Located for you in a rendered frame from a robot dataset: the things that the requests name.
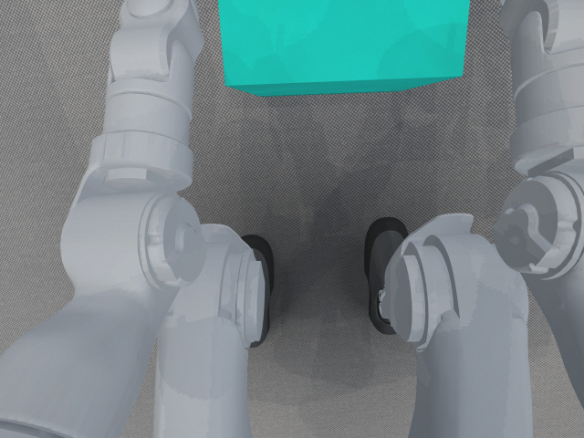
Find robot left thigh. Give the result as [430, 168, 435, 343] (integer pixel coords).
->
[153, 242, 265, 438]

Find robot thigh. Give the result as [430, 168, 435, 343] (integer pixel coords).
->
[391, 234, 533, 438]
[153, 242, 265, 438]

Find robot right forearm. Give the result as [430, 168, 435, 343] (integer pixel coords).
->
[498, 0, 584, 178]

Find left robot upper arm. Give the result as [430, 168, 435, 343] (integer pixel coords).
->
[0, 191, 207, 438]

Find robot right thigh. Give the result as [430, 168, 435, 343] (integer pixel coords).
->
[391, 234, 533, 438]

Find robot left forearm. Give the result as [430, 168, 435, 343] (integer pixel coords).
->
[60, 0, 204, 265]

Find carton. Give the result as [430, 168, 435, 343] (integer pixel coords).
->
[218, 0, 470, 97]

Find right robot upper arm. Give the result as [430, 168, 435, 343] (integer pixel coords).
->
[493, 171, 584, 409]

